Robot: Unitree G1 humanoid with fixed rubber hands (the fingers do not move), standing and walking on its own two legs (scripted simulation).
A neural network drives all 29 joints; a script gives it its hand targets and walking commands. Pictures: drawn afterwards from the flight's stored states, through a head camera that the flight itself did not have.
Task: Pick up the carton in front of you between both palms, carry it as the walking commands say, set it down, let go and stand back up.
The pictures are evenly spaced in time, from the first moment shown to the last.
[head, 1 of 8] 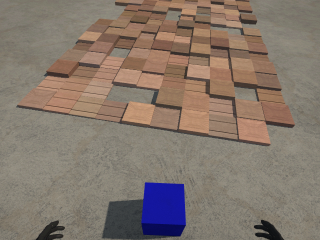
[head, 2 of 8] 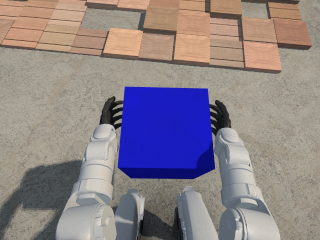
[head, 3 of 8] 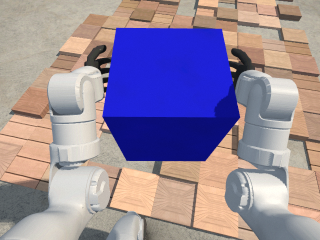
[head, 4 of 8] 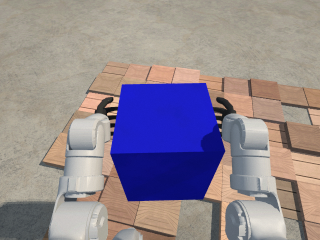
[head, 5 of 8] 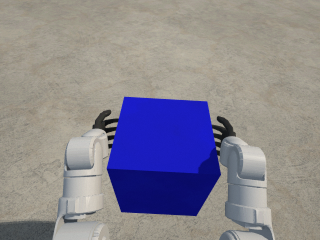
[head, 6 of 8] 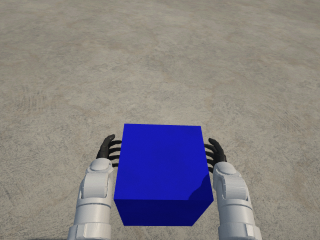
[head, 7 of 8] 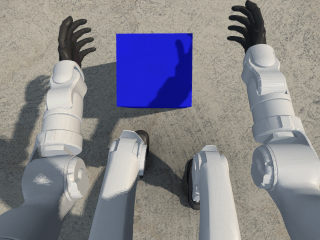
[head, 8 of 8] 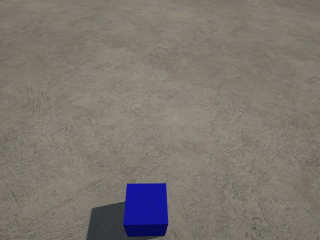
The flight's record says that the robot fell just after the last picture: no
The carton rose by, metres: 0.80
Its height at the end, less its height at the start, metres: +0.00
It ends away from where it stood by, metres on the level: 6.61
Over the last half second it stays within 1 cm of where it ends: yes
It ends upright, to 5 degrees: yes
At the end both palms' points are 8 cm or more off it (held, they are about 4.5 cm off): yes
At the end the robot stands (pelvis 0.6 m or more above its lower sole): yes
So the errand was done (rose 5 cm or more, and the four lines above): yes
